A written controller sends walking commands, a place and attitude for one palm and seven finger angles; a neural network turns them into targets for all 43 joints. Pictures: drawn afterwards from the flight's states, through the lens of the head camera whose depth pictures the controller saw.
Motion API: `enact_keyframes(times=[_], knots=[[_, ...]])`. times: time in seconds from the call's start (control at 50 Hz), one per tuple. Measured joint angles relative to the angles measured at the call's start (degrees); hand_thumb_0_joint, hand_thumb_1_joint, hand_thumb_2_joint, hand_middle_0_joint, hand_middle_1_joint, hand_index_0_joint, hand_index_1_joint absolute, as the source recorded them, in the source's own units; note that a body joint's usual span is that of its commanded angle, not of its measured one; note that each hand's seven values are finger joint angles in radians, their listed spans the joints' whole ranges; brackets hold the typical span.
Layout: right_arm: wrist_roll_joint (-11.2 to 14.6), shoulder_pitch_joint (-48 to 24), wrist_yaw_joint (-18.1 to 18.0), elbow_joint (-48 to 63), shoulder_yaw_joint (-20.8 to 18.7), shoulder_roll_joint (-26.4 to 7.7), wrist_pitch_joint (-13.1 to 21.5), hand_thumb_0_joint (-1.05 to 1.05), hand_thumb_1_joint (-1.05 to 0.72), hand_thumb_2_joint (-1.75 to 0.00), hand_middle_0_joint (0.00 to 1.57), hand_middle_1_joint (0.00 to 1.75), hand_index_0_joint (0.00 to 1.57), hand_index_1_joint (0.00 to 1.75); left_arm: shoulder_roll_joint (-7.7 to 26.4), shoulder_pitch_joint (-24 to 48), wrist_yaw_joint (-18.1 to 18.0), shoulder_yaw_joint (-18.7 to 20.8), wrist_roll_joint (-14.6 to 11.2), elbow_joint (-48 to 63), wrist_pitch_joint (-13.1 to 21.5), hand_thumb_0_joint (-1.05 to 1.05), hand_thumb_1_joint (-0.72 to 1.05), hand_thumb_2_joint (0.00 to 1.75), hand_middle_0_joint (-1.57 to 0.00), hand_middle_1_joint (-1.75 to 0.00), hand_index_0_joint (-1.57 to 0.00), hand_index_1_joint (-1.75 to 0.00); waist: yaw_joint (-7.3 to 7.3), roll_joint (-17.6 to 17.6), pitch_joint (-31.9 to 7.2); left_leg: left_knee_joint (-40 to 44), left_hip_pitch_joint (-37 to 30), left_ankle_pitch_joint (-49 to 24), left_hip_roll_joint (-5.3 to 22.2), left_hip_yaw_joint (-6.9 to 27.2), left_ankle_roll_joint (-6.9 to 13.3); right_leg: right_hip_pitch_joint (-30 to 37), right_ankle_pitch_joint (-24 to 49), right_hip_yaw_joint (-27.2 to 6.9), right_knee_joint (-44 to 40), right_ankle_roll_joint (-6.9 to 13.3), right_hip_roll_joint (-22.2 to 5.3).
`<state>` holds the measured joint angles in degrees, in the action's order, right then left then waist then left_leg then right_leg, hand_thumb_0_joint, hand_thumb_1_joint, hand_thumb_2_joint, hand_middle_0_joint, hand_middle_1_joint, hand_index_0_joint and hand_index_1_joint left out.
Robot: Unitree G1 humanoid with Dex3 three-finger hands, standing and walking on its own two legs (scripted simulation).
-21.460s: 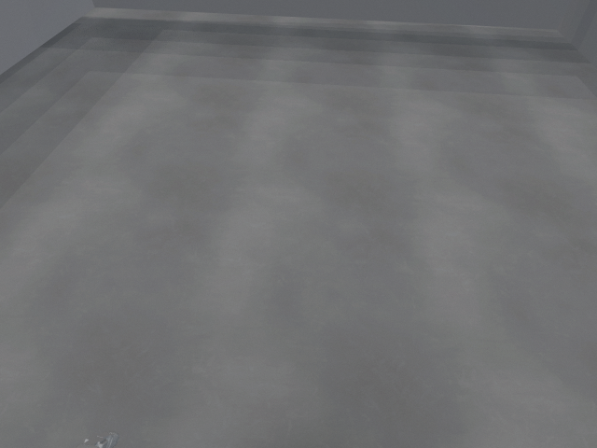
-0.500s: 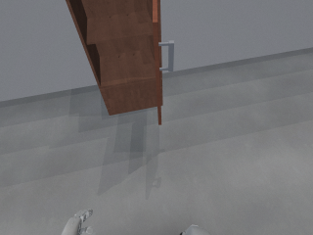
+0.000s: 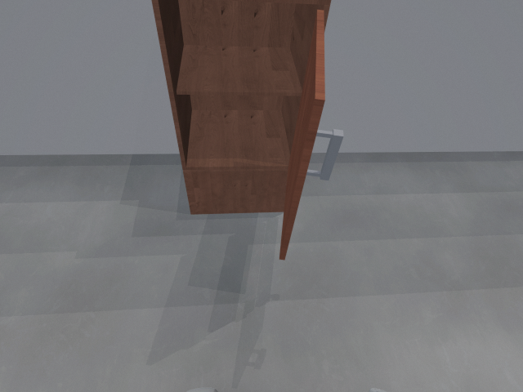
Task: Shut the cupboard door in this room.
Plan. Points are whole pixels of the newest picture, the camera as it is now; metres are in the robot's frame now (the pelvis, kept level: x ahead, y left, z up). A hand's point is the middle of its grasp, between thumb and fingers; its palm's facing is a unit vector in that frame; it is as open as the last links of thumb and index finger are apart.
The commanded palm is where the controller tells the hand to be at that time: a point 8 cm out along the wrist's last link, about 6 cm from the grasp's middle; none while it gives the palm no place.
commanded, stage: stand and wait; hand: left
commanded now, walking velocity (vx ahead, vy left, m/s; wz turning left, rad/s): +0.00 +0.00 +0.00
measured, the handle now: (321, 155) +0.61 -0.07 -0.01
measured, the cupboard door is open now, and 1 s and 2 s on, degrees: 78 78 78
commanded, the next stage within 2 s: look at it before walking up in 1.30 s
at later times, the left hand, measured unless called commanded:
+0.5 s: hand out of the picture +0.04 +0.14 -0.16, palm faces +0.02 -0.98 -0.19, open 7.3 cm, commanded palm none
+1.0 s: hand out of the picture +0.05 +0.11 -0.17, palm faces +0.05 -0.99 -0.16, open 7.4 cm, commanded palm none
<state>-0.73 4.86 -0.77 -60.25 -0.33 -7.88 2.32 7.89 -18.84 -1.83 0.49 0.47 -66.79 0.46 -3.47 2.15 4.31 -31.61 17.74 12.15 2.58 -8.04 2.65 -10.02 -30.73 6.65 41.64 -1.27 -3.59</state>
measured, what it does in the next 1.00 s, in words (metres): steps on the spot: right foot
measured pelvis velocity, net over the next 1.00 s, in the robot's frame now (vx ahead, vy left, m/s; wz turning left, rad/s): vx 0.07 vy -0.04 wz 0.02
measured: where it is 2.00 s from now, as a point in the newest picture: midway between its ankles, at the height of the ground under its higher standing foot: outside the picture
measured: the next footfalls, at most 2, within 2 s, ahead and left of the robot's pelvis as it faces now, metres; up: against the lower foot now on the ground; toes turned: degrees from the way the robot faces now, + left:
right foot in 0.18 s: +0.05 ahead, -0.15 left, +0.00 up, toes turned -6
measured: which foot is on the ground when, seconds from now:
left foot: down 0.00-1.00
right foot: up 0.00-0.16, down 0.18-1.00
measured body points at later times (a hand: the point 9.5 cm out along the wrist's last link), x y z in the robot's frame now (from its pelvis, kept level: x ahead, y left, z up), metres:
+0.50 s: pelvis +0.05 -0.03 +0.01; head +0.06 -0.03 +0.46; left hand +0.04 +0.19 -0.15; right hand +0.03 -0.25 -0.15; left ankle +0.06 +0.10 -0.73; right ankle +0.01 -0.15 -0.73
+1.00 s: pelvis +0.07 -0.04 +0.01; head +0.09 -0.05 +0.46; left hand +0.04 +0.16 -0.15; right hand +0.06 -0.26 -0.15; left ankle +0.06 +0.10 -0.73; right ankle +0.01 -0.15 -0.73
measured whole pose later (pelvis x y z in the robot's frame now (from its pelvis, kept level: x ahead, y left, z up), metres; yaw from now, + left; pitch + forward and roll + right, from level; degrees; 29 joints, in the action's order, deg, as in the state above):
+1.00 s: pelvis +0.07 -0.04 +0.01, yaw +1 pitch -1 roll +1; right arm -0.2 15.2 -2.0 -67.3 -0.7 -7.3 0.0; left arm 5.8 -18.2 -2.6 -0.3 0.6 -65.4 0.6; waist 0.1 0.2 2.3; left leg -23.6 9.1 13.5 4.1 -6.2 -2.2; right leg -4.7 -18.2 6.2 23.4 0.5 -1.8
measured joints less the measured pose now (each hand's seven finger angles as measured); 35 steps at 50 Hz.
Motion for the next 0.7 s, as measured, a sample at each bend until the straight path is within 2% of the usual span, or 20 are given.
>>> enact_keyframes(times=[0.04,0.08,0.18,0.2,0.3,0.4,0.56,0.7], knots=[[0.05,-0.08,-0.34,-0.45,0.17,0.6,-0.4,0.0,-0.91,-0.9,0.19,0.3,0.2,0.29,-0.46,0.73,0.12,-0.13,0.02,-0.22,-0.47,0.0,0.91,0.9,-0.2,-0.29,-0.2,-0.3,0.33,-0.31,-0.09,1.67,-1.31,-0.56,-0.3,-0.25,0.15,-2.31,-0.86,-1.25,3.25,-0.18,-0.42],[0.48,0.13,-0.6,-0.83,-0.31,1.08,-0.59,-0.01,-0.92,-0.9,0.2,0.3,0.2,0.29,-0.73,1.43,0.27,-0.19,0.08,0.03,-0.61,0.0,0.91,0.9,-0.2,-0.29,-0.2,-0.3,0.83,-0.59,-0.42,3.24,-2.29,-1.08,-0.72,-0.39,0.3,-3.61,0.61,-2.15,2.06,-0.31,-1.09],[0.79,1.06,-0.53,-1.61,-1.19,0.71,-1.4,-0.03,-0.94,-0.9,0.2,0.3,0.2,0.29,-0.32,2.32,0.14,-0.28,0.71,1.2,-0.24,0.0,0.91,0.9,-0.2,-0.29,-0.2,-0.3,1.76,-0.07,-1.79,3.3,-3.02,-0.48,-2.16,-0.96,-0.3,-2.23,13.34,-3.43,-10.38,-0.59,-2.65],[1.0,1.44,-0.57,-1.82,-1.61,0.28,-1.57,-0.03,-0.94,-0.9,0.2,0.3,0.2,0.29,-0.45,2.54,0.07,-0.38,0.82,1.08,-0.23,0.0,0.91,0.9,-0.2,-0.29,-0.2,-0.3,1.96,-0.65,-1.93,3.09,-3.34,-0.14,-1.99,-0.66,-0.53,-1.7,14.9,-3.19,-10.77,-0.9,-2.48],[0.66,4.62,-0.23,-2.8,-1.75,-1.62,-2.25,-0.03,-0.95,-0.9,0.2,0.3,0.2,0.29,-0.44,1.77,0.22,-0.87,0.78,1.38,0.07,0.0,0.91,0.9,-0.2,-0.29,-0.2,-0.3,2.86,-2.15,-4.12,6.18,-5.09,-0.78,-0.99,-0.07,-1.56,0.37,14.61,-2.41,-14.28,-0.93,-1.15],[0.55,8.31,-0.3,-4.63,-0.96,-1.89,-1.79,-0.02,-0.94,-0.9,0.2,0.3,0.2,0.29,0.08,2.18,-0.02,-0.9,0.36,1.57,0.31,0.0,0.91,0.9,-0.2,-0.29,-0.2,-0.3,3.69,-1.87,-3.78,8.2,-6.47,-1.17,-0.26,0.23,-2.38,2.05,15.13,-2.01,-16.86,-0.17,-0.16],[0.57,12.64,-0.49,-7.61,-0.07,-0.19,-2.28,0.0,-0.92,-0.9,0.19,0.3,0.19,0.29,0.31,2.87,-0.43,-0.84,0.0,1.76,0.21,0.01,0.92,0.9,-0.2,-0.29,-0.2,-0.3,4.33,-2.0,-2.32,9.06,-7.76,-0.81,0.54,0.92,-3.47,3.82,14.69,-1.27,-18.33,0.71,0.8],[0.62,13.25,-0.59,-8.1,0.13,1.56,-2.33,0.0,-0.91,-0.9,0.19,0.3,0.2,0.29,-0.36,2.48,-0.69,-0.79,-0.08,1.65,0.06,0.01,0.92,0.9,-0.2,-0.29,-0.2,-0.3,4.53,-2.27,-1.74,8.76,-8.17,-0.11,1.08,1.27,-4.13,4.47,13.96,-0.96,-18.36,1.26,1.35]])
